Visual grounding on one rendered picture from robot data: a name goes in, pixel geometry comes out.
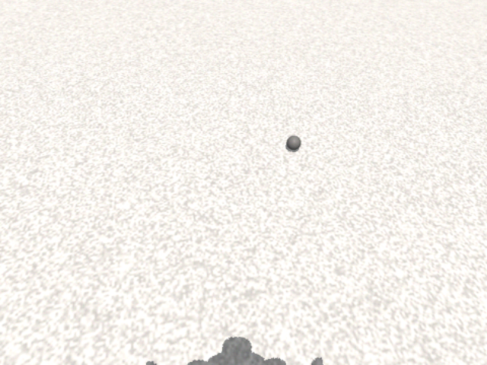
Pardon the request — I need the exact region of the ball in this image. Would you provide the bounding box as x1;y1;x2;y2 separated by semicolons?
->
287;135;301;150

